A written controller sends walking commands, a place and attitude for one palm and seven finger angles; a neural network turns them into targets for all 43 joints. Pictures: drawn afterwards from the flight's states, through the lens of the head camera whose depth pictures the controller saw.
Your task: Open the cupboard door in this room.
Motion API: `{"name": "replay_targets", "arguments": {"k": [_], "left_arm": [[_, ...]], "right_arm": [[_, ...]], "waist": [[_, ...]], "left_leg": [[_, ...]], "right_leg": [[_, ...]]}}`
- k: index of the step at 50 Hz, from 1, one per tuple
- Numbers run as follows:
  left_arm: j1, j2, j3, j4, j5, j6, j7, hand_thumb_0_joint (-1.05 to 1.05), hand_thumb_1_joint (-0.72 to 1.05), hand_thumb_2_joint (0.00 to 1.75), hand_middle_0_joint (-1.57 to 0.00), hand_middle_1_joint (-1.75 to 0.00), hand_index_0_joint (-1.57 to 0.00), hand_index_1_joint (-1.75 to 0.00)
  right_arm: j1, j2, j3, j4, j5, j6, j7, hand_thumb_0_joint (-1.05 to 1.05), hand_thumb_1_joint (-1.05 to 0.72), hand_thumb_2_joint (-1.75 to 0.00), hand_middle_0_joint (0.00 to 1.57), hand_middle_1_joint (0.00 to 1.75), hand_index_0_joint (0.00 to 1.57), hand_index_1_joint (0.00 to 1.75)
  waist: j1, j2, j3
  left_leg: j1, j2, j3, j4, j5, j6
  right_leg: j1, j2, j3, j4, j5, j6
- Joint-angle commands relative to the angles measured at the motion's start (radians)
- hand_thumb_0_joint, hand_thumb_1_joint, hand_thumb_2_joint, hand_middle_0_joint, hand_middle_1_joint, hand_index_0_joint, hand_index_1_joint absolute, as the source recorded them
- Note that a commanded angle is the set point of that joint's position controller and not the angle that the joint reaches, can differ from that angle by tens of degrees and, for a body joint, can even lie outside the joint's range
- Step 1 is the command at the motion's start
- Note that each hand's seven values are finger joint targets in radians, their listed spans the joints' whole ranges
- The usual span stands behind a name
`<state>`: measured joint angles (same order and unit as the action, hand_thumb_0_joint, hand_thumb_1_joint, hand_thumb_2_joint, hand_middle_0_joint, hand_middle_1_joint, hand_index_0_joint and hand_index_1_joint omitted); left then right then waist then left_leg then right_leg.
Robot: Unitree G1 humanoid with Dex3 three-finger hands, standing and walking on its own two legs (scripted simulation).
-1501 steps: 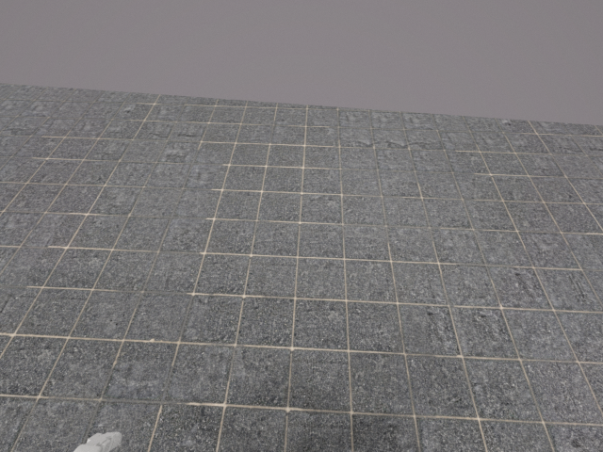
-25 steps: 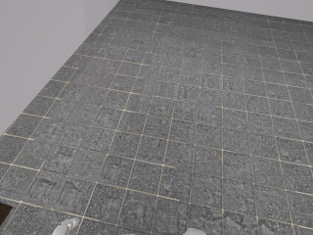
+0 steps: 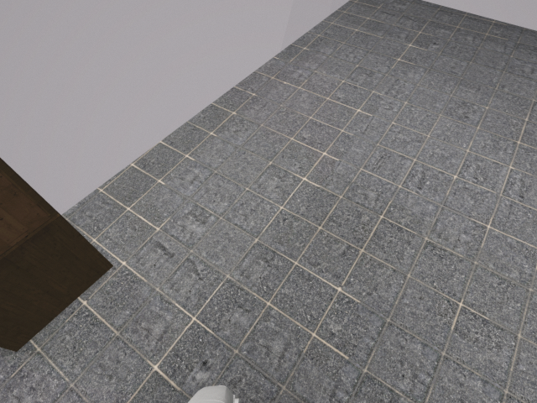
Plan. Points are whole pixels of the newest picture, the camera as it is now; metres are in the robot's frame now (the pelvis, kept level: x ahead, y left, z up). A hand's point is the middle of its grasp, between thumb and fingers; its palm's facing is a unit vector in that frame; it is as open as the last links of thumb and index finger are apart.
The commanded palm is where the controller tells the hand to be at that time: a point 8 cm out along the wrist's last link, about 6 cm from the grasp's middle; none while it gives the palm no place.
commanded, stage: turn to face it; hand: left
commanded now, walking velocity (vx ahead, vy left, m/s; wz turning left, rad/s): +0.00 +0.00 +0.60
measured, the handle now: out of the picture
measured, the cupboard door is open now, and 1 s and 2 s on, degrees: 0 0 0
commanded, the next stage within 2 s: take the last steps up to it in 1.50 s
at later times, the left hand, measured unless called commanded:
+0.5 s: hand out of the picture +0.08 +0.23 -0.15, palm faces +0.28 -0.92 -0.28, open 7.4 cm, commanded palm none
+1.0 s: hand out of the picture -0.10 +0.22 -0.19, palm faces +0.60 -0.75 -0.26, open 7.4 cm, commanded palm none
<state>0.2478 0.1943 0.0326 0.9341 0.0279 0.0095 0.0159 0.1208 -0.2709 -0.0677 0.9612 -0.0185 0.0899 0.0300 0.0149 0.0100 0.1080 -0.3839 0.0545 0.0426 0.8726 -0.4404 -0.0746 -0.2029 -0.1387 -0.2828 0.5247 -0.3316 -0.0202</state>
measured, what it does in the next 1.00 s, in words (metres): steps on the spot, turning left: left foot, then right foot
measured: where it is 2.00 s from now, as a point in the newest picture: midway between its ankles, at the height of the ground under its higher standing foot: outside the picture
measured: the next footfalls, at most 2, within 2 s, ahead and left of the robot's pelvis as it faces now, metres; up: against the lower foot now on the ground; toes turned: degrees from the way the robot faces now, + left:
left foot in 0.10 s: +0.01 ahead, +0.14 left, +0.00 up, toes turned +10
right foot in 0.50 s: +0.10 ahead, -0.10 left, +0.00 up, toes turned +14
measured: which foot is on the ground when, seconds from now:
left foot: up 0.00-0.08, down 0.10-0.50, up 0.52-0.90, down 0.92-1.00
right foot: down 0.00-0.10, up 0.12-0.48, down 0.50-0.92, up 0.94-1.00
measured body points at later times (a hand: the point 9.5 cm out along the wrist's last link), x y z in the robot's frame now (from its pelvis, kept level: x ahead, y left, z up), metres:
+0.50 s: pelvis +0.01 +0.00 -0.01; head +0.06 -0.01 +0.43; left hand +0.07 +0.28 -0.13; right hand +0.16 -0.23 -0.16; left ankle -0.03 +0.14 -0.74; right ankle +0.06 -0.11 -0.74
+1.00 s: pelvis +0.00 +0.02 -0.01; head +0.02 +0.07 +0.43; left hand -0.14 +0.26 -0.17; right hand +0.23 -0.13 -0.14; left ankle -0.06 +0.09 -0.74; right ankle +0.05 -0.11 -0.70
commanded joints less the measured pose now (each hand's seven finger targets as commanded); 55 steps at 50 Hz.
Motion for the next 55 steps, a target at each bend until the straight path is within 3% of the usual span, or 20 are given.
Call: {"name": "replay_targets", "arguments": {"k": [1, 3, 4, 5, 6, 11, 17, 22, 23, 24, 25, 27, 30, 40, 44, 45, 46, 47, 51, 55], "left_arm": [[0.053, 0.252, 0.067, -0.037, -0.001, -0.012, 0.014, 0.00, 0.90, 0.90, -0.20, -0.30, -0.20, -0.30], [0.034, 0.249, 0.072, -0.035, -0.011, -0.008, 0.009, 0.00, 0.90, 0.90, -0.20, -0.30, -0.20, -0.30], [0.026, 0.226, 0.069, -0.047, -0.015, -0.005, 0.004, 0.00, 0.90, 0.90, -0.20, -0.30, -0.20, -0.30], [0.005, 0.152, 0.050, -0.092, -0.021, -0.005, -0.005, 0.00, 0.90, 0.90, -0.20, -0.30, -0.20, -0.30], [-0.080, 0.158, 0.036, -0.118, -0.009, 0.012, 0.006, 0.00, 0.90, 0.90, -0.20, -0.30, -0.20, -0.30], [-0.065, 0.159, 0.049, -0.076, -0.017, 0.015, -0.006, 0.00, 0.90, 0.90, -0.20, -0.30, -0.20, -0.30], [-0.117, 0.148, 0.043, -0.113, -0.020, 0.022, -0.003, 0.00, 0.90, 0.90, -0.20, -0.30, -0.20, -0.30], [-0.042, 0.146, 0.042, -0.117, -0.025, 0.001, -0.003, 0.00, 0.90, 0.90, -0.20, -0.30, -0.20, -0.30], [0.007, 0.164, 0.048, -0.106, -0.023, -0.009, -0.001, 0.00, 0.90, 0.90, -0.20, -0.30, -0.20, -0.30], [0.047, 0.241, 0.060, -0.104, -0.009, -0.024, 0.007, 0.00, 0.90, 0.90, -0.20, -0.30, -0.20, -0.30], [0.055, 0.313, 0.073, -0.108, -0.001, -0.026, 0.014, 0.00, 0.90, 0.90, -0.20, -0.30, -0.20, -0.30], [-0.018, 0.262, 0.065, -0.125, -0.011, -0.023, 0.018, 0.00, 0.90, 0.90, -0.20, -0.30, -0.20, -0.30], [-0.131, 0.185, 0.044, -0.156, -0.006, -0.022, 0.019, 0.00, 0.90, 0.90, -0.20, -0.30, -0.20, -0.30], [0.006, 0.251, 0.067, -0.085, 0.002, -0.012, 0.014, 0.00, 0.90, 0.90, -0.20, -0.30, -0.20, -0.30], [-0.011, 0.253, 0.074, -0.070, -0.007, -0.002, 0.009, 0.00, 0.90, 0.90, -0.20, -0.30, -0.20, -0.30], [-0.001, 0.228, 0.071, -0.079, -0.015, 0.005, 0.004, 0.00, 0.90, 0.90, -0.20, -0.30, -0.20, -0.30], [-0.016, 0.155, 0.057, -0.119, -0.021, 0.008, -0.005, 0.00, 0.90, 0.90, -0.20, -0.30, -0.20, -0.30], [-0.114, 0.146, 0.037, -0.148, -0.011, 0.019, 0.004, 0.00, 0.90, 0.90, -0.20, -0.30, -0.20, -0.30], [-0.105, 0.154, 0.051, -0.086, -0.016, 0.019, -0.006, 0.00, 0.90, 0.90, -0.20, -0.30, -0.20, -0.30], [-0.082, 0.156, 0.049, -0.069, -0.014, 0.023, -0.005, 0.00, 0.90, 0.90, -0.20, -0.30, -0.20, -0.30]], "right_arm": [[-0.042, -0.046, -0.001, -0.113, 0.011, -0.049, -0.004, 0.00, -0.90, -0.90, 0.20, 0.30, 0.20, 0.30], [0.021, -0.073, -0.011, -0.101, 0.005, -0.058, -0.005, 0.00, -0.90, -0.90, 0.20, 0.30, 0.20, 0.30], [0.089, -0.145, -0.028, -0.092, 0.001, -0.068, -0.006, 0.00, -0.90, -0.90, 0.20, 0.30, 0.20, 0.30], [0.149, -0.254, -0.058, -0.084, -0.002, -0.072, -0.012, 0.00, -0.90, -0.90, 0.20, 0.30, 0.20, 0.30], [0.210, -0.265, -0.058, -0.049, 0.008, -0.065, -0.021, 0.00, -0.90, -0.90, 0.20, 0.30, 0.20, 0.30], [0.024, -0.168, -0.035, -0.102, 0.000, -0.076, -0.038, 0.00, -0.90, -0.90, 0.20, 0.30, 0.20, 0.30], [0.037, -0.178, -0.047, -0.110, -0.003, -0.069, -0.030, 0.00, -0.90, -0.90, 0.20, 0.30, 0.20, 0.30], [-0.005, -0.175, -0.057, -0.131, -0.003, -0.059, -0.029, 0.00, -0.90, -0.90, 0.20, 0.30, 0.20, 0.30], [-0.009, -0.160, -0.058, -0.136, 0.003, -0.060, -0.027, 0.00, -0.90, -0.90, 0.20, 0.30, 0.20, 0.30], [0.018, -0.107, -0.050, -0.143, 0.012, -0.063, -0.020, 0.00, -0.90, -0.90, 0.20, 0.30, 0.20, 0.30], [0.021, -0.055, -0.041, -0.174, 0.013, -0.064, -0.017, 0.00, -0.90, -0.90, 0.20, 0.30, 0.20, 0.30], [0.007, -0.097, -0.054, -0.143, 0.004, -0.043, -0.016, 0.00, -0.90, -0.90, 0.20, 0.30, 0.20, 0.30], [0.069, -0.070, -0.043, -0.092, -0.003, -0.029, 0.003, 0.00, -0.90, -0.90, 0.20, 0.30, 0.20, 0.30], [-0.022, -0.036, -0.013, -0.113, 0.011, -0.040, 0.005, 0.00, -0.90, -0.90, 0.20, 0.30, 0.20, 0.30], [0.063, -0.058, -0.016, -0.099, 0.008, -0.057, 0.001, 0.00, -0.90, -0.90, 0.20, 0.30, 0.20, 0.30], [0.116, -0.112, -0.029, -0.091, 0.006, -0.067, 0.001, 0.00, -0.90, -0.90, 0.20, 0.30, 0.20, 0.30], [0.169, -0.230, -0.058, -0.090, -0.001, -0.076, -0.005, 0.00, -0.90, -0.90, 0.20, 0.30, 0.20, 0.30], [0.238, -0.265, -0.065, -0.057, 0.002, -0.070, -0.018, 0.00, -0.90, -0.90, 0.20, 0.30, 0.20, 0.30], [0.077, -0.161, -0.032, -0.093, -0.002, -0.079, -0.041, 0.00, -0.90, -0.90, 0.20, 0.30, 0.20, 0.30], [0.080, -0.145, -0.028, -0.096, 0.003, -0.085, -0.040, 0.00, -0.90, -0.90, 0.20, 0.30, 0.20, 0.30]], "waist": [[0.027, -0.236, -0.176], [-0.018, -0.184, -0.205], [-0.058, -0.021, -0.247], [-0.092, 0.288, -0.249], [-0.120, 0.238, -0.243], [-0.030, 0.131, -0.158], [-0.042, 0.145, -0.132], [0.001, 0.163, -0.164], [0.026, 0.122, -0.183], [0.039, -0.071, -0.215], [0.043, -0.322, -0.199], [0.017, -0.234, -0.138], [-0.042, -0.166, -0.095], [0.031, -0.224, -0.130], [-0.019, -0.165, -0.183], [-0.052, -0.028, -0.213], [-0.084, 0.291, -0.211], [-0.126, 0.294, -0.205], [-0.040, 0.134, -0.150], [-0.033, 0.113, -0.155]], "left_leg": [[0.008, -0.022, 0.073, -0.234, 0.034, 0.022], [0.181, -0.023, 0.084, -0.426, 0.221, 0.043], [0.377, 0.078, -0.050, -0.494, 0.448, 0.090], [0.539, 0.346, -0.379, -0.473, 0.911, 0.235], [0.485, 0.388, -0.387, -0.470, 1.013, 0.296], [0.331, 0.191, -0.210, -0.463, 0.854, 0.231], [0.237, 0.165, -0.290, -0.487, 0.669, 0.239], [0.135, 0.114, -0.348, -0.389, 0.646, 0.200], [0.073, 0.076, -0.331, -0.322, 0.549, 0.161], [-0.079, -0.015, -0.247, -0.167, 0.300, 0.092], [-0.222, -0.134, -0.091, 0.067, -0.166, 0.031], [-0.180, -0.060, -0.142, 0.339, -0.121, 0.038], [-0.163, -0.021, -0.091, 0.389, 0.045, 0.015], [-0.052, -0.017, 0.041, -0.056, -0.030, 0.012], [0.150, -0.022, 0.066, -0.359, 0.164, 0.035], [0.308, 0.035, -0.023, -0.464, 0.321, 0.067], [0.444, 0.305, -0.387, -0.504, 0.699, 0.192], [0.405, 0.377, -0.446, -0.513, 0.864, 0.276], [0.303, 0.209, -0.270, -0.492, 0.743, 0.237], [0.299, 0.166, -0.248, -0.518, 0.710, 0.224]], "right_leg": [[0.210, -0.247, 0.160, -0.046, 0.645, -0.087], [0.125, -0.219, 0.094, 0.076, 0.566, -0.026], [-0.049, -0.167, 0.062, 0.261, 0.382, 0.027], [-0.369, -0.026, 0.058, 0.473, -0.275, 0.105], [-0.400, -0.011, 0.172, 0.567, -0.364, 0.108], [-0.357, 0.016, 0.248, 0.593, -0.128, 0.121], [-0.274, 0.055, 0.251, 0.416, -0.117, 0.124], [-0.040, 0.115, 0.217, 0.070, 0.012, 0.108], [0.075, 0.090, 0.227, -0.081, 0.127, 0.104], [0.240, -0.081, 0.381, -0.186, 0.222, 0.059], [0.255, -0.346, 0.620, -0.209, 0.402, -0.067], [0.052, -0.318, 0.564, -0.233, 0.281, -0.124], [-0.001, -0.198, 0.319, -0.209, 0.264, -0.070], [0.126, -0.253, 0.193, -0.135, 0.457, -0.107], [0.068, -0.236, 0.109, 0.029, 0.410, -0.031], [-0.066, -0.191, 0.077, 0.178, 0.292, 0.023], [-0.358, -0.039, 0.049, 0.401, -0.217, 0.108], [-0.408, -0.005, 0.161, 0.537, -0.367, 0.112], [-0.384, 0.007, 0.254, 0.643, -0.124, 0.114], [-0.348, 0.024, 0.263, 0.604, -0.057, 0.124]]}}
